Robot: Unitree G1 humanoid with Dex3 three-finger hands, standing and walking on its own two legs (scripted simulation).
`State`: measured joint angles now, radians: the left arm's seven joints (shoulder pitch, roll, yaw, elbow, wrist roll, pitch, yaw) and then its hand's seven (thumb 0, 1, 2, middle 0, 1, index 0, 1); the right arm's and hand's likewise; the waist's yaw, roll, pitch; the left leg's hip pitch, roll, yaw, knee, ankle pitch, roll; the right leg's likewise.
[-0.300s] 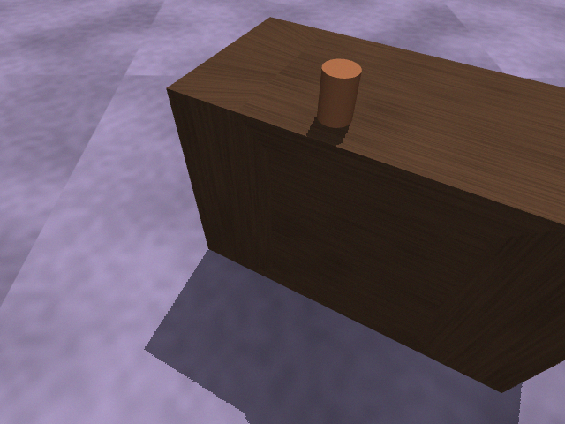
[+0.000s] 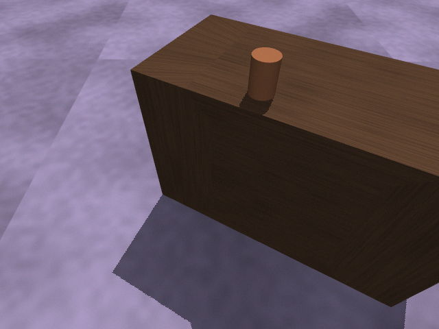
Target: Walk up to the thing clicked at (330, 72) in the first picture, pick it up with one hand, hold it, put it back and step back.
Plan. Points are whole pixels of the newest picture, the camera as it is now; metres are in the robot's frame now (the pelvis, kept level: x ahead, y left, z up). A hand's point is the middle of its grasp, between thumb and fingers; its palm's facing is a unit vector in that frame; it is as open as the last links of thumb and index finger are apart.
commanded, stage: stand
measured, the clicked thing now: (263, 74) +0.80 -0.10 +0.03
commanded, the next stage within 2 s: walk up in 0.82 s
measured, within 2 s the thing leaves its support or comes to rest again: neither
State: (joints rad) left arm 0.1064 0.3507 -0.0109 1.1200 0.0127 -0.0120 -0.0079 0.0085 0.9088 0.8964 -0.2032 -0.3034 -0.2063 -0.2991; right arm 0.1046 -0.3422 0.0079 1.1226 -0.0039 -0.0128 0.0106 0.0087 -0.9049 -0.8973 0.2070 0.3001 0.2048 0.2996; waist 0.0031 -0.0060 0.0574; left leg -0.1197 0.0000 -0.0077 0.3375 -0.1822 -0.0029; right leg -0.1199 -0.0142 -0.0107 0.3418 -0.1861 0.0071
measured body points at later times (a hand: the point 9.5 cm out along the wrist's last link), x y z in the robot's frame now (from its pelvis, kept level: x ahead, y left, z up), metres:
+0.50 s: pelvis +0.01 +0.00 +0.00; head +0.02 +0.00 +0.45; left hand +0.08 +0.30 -0.13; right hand +0.09 -0.30 -0.13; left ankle +0.00 +0.12 -0.75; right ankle +0.00 -0.12 -0.75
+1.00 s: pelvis +0.01 +0.03 -0.01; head +0.03 +0.01 +0.44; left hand +0.04 +0.36 -0.12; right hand +0.10 -0.30 -0.13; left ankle +0.03 +0.17 -0.70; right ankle +0.00 -0.12 -0.75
